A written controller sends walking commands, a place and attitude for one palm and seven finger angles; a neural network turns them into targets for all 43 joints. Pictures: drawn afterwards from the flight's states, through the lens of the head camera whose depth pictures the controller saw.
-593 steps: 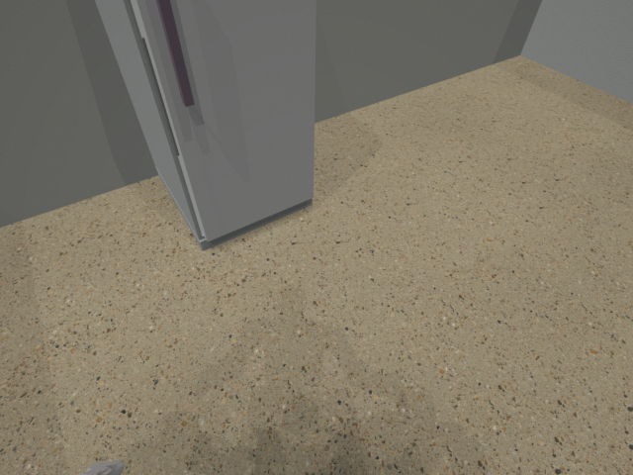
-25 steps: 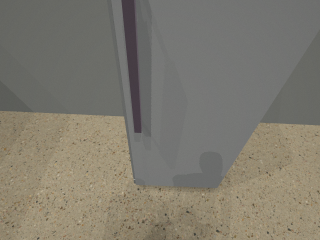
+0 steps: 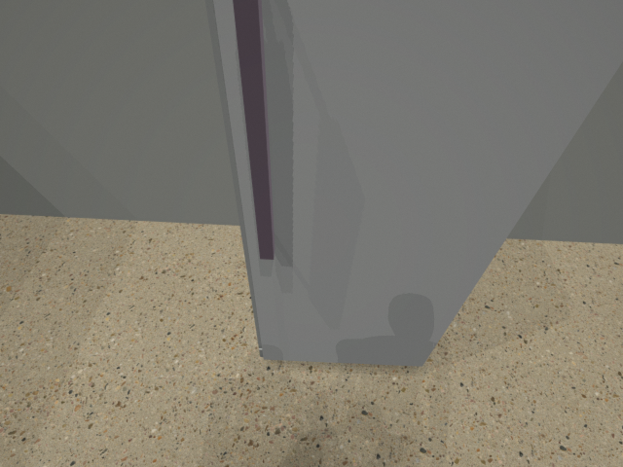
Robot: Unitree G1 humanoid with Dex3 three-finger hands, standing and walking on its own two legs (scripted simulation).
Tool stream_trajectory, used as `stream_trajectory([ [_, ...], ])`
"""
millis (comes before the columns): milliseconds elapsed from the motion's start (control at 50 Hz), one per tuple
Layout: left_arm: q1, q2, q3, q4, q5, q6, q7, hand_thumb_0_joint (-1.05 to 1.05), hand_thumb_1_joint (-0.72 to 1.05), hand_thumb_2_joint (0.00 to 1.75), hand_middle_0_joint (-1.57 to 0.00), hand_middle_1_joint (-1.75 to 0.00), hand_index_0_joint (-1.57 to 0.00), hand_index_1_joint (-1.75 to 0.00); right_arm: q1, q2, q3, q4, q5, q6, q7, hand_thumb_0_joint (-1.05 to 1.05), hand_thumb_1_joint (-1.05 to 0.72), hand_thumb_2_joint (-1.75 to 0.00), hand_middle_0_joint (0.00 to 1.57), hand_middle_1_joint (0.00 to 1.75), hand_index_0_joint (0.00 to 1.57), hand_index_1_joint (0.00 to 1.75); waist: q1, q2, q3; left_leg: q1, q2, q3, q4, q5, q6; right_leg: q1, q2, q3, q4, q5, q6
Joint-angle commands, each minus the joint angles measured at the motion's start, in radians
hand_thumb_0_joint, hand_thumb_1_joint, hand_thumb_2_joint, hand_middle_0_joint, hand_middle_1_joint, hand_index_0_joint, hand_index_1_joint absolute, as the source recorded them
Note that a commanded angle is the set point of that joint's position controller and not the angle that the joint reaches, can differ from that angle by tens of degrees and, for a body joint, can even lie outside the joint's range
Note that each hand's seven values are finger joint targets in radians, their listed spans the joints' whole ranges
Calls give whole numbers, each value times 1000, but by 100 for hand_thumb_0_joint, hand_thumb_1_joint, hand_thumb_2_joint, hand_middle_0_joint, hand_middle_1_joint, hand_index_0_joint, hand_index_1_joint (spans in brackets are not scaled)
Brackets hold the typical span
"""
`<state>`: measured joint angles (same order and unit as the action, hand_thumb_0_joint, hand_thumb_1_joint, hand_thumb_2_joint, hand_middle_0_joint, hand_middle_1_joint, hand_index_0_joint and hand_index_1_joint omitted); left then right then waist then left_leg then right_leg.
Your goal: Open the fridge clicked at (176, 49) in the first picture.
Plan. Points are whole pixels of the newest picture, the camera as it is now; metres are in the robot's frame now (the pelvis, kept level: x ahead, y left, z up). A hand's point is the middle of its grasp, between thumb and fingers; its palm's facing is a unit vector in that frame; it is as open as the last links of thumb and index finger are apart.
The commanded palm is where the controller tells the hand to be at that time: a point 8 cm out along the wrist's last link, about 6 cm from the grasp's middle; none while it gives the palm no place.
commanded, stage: look again from close up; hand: left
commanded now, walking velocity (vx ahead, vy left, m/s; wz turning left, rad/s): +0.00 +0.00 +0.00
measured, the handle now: (260, 135) +0.51 +0.12 +0.17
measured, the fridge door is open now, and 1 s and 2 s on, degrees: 0 0 0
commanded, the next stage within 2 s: raise the hand to about handle height in 0.08 s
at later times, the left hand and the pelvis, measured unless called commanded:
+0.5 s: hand (209, 404) +0.19 +0.14 +0.00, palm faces +0.03 -1.00 +0.02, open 8.0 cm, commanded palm +0.12 +0.22 -0.04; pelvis -0.03 -0.01 -0.05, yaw +0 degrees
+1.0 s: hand (158, 408) +0.18 +0.19 +0.02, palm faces +0.02 -1.00 -0.05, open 11.0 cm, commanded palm +0.15 +0.25 +0.02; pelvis -0.04 -0.02 -0.05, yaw +1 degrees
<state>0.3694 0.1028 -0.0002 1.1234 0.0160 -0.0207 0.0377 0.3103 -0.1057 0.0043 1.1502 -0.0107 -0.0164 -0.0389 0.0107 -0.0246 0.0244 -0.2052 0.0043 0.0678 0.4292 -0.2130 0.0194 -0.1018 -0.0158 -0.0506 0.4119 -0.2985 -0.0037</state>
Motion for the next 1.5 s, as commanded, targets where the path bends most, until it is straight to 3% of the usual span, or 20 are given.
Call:
stream_trajectory([
  [0,114,67,13,-11,-1,-7,7,0,90,90,-20,-30,-20,-30,70,-81,-10,-26,0,-19,-3,0,-90,-90,20,30,20,30,3,14,64,18,100,-96,-73,152,15,-92,-91,74,-82,140,-29],
  [140,118,66,12,-10,0,-8,8,0,90,90,-20,-30,-20,-30,66,-78,-9,-24,1,-19,-4,0,-90,-90,20,30,20,30,6,10,70,17,99,-95,-64,173,15,-86,-95,72,-84,164,-29],
  [160,122,115,3,4,17,-35,41,0,90,90,-20,-30,-20,-30,-48,-136,-8,-100,8,-27,14,0,-90,-90,20,30,20,30,23,48,97,-35,99,-74,140,257,-13,-153,-132,149,-91,497,-21],
  [180,-612,277,-8,-1589,-184,-221,30,0,88,89,-20,-32,-20,-32,-11,-343,-43,-463,29,-161,-14,0,-90,-90,20,30,20,30,-141,254,-378,255,8,-53,30,289,18,-88,-31,20,51,401,-29],
  [200,-278,252,49,-1350,-114,-163,97,0,85,88,-20,-33,-20,-33,-84,-238,-16,-392,39,-252,-43,0,-90,-90,20,30,20,30,-27,322,-412,280,57,-63,13,373,14,-122,5,4,124,170,-47],
  [220,15,121,-20,-1181,-125,-30,128,0,83,87,-21,-34,-21,-34,-58,-198,-35,-401,69,-275,-29,0,-90,-90,20,30,20,30,-38,254,-254,124,56,-103,1,264,-2,-201,-1,-34,144,37,-25],
  [240,16,-24,-115,-1167,-150,-1,119,0,81,86,-21,-36,-21,-36,-50,-191,-26,-396,77,-284,-32,0,-90,-90,20,30,20,30,-47,134,-123,21,46,-97,9,117,0,-224,2,-56,128,47,-23],
  [260,-6,-39,-150,-1240,-158,-34,106,0,78,85,-21,-37,-21,-37,-76,-230,-37,-441,81,-305,-41,0,-90,-90,20,30,20,30,-56,78,-50,-31,45,-103,34,1,10,-266,5,-58,107,33,-15],
  [340,22,3,-105,-1187,-143,-200,52,0,69,81,-22,-43,-22,-43,-90,-274,-59,-534,28,-345,-40,0,-90,-90,20,30,20,30,-91,-177,-48,-183,0,-111,209,-84,6,-481,18,-49,167,-101,-2],
  [400,264,20,33,-1004,-210,-391,-104,0,62,78,-22,-48,-22,-48,-170,-261,-88,-592,14,-320,-4,0,-90,-90,20,30,20,30,19,-292,-72,-395,-5,-85,329,-95,-23,-558,19,-37,292,-139,-8],
  [420,327,88,131,-965,-229,-454,-176,0,60,77,-22,-50,-22,-50,-167,-258,-101,-610,22,-302,16,0,-90,-90,20,30,20,30,70,-201,-111,-419,-13,-74,363,-43,-35,-515,11,-11,346,-47,-24],
  [460,286,165,215,-1070,-254,-561,-279,0,55,75,-22,-53,-22,-53,-209,-258,-108,-688,21,-272,38,0,-90,-90,20,30,20,30,81,-42,-202,-447,-23,-42,434,7,-32,-492,1,9,436,76,-32],
  [520,231,215,241,-1195,-251,-486,-266,0,48,72,-23,-57,-23,-57,-227,-250,-101,-778,27,-203,29,0,-90,-90,20,30,20,30,85,59,-260,-431,-23,-20,442,-2,-12,-470,10,34,445,74,-30],
  [560,133,193,207,-1338,-258,-443,-232,0,43,70,-23,-60,-23,-60,-217,-238,-90,-824,34,-179,17,0,-90,-90,20,30,20,30,43,102,-277,-397,-13,-26,447,-27,-1,-500,18,36,425,43,-22],
  [620,-33,220,200,-1505,-258,-479,-196,0,36,67,-24,-64,-24,-64,-141,-232,-75,-807,21,-174,-6,0,-90,-90,20,30,20,30,-38,59,-291,-385,5,-63,494,-20,14,-535,20,69,400,63,1],
  [720,-136,232,159,-1441,-293,-528,-293,0,25,62,-25,-72,-25,-72,-133,-248,-46,-745,31,-221,-38,0,-90,-90,20,30,20,30,-86,96,-225,-402,17,-92,526,-82,16,-600,25,93,354,-64,-2],
  [820,-55,308,272,-1270,-341,-363,-380,0,13,57,-25,-80,-25,-80,-157,-260,-40,-732,53,-238,-58,0,-90,-90,20,30,20,30,-21,47,-258,-396,7,-92,459,-78,14,-480,5,117,274,-102,11],
  [920,-51,340,375,-1276,-378,-307,-342,0,1,52,-26,-87,-26,-87,-175,-246,-37,-730,49,-245,-63,0,-90,-90,20,30,20,30,26,-17,-265,-349,7,-98,377,-28,9,-395,-2,87,254,-31,19],
  [1100,-116,335,349,-1293,-368,-352,-343,0,-20,43,-28,-100,-28,-100,-122,-272,-43,-707,55,-284,-52,0,-90,-90,20,30,20,30,4,64,-261,-211,7,-81,291,16,12,-397,26,16,248,43,3],
  [1480,-447,463,429,-1232,-374,-162,-406,0,-50,30,-30,-120,-30,-120,-137,-290,-4,-713,69,-263,-70,0,-90,-90,20,30,20,30,7,120,-213,-28,15,-124,131,36,0,-307,52,-36,151,85,-17],
])
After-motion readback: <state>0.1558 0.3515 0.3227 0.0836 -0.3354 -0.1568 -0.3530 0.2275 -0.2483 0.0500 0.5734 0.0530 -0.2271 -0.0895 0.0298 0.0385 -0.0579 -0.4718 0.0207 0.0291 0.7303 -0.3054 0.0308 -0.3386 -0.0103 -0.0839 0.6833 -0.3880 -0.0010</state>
